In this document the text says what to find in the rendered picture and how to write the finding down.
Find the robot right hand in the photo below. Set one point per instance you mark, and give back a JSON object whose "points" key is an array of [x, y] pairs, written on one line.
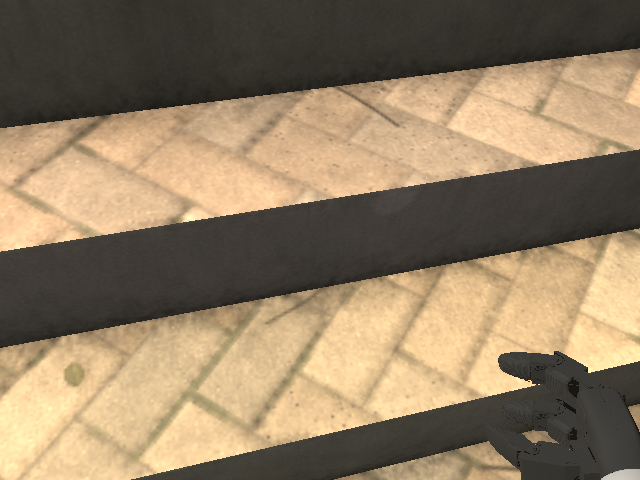
{"points": [[601, 433]]}

